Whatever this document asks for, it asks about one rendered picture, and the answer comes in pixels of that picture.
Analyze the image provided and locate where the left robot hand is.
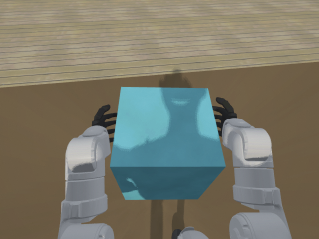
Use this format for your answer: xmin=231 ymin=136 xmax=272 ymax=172
xmin=92 ymin=104 xmax=118 ymax=143

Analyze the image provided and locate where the right robot upper arm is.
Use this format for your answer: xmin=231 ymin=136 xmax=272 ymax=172
xmin=229 ymin=212 xmax=291 ymax=239

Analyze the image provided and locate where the left robot upper arm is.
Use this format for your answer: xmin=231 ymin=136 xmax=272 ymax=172
xmin=60 ymin=223 xmax=115 ymax=239

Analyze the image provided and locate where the robot left forearm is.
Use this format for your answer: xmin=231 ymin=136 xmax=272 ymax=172
xmin=57 ymin=125 xmax=111 ymax=239

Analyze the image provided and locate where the robot right shin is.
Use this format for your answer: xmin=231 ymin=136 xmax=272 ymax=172
xmin=179 ymin=227 xmax=194 ymax=236

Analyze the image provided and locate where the right robot hand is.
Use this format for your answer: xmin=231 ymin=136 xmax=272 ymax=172
xmin=212 ymin=97 xmax=237 ymax=137

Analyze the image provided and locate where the carton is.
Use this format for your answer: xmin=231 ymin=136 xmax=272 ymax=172
xmin=110 ymin=87 xmax=226 ymax=200

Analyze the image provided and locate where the right robot foot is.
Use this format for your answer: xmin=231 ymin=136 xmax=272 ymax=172
xmin=171 ymin=229 xmax=181 ymax=239

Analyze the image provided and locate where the robot right forearm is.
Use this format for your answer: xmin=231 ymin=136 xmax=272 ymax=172
xmin=222 ymin=118 xmax=292 ymax=239

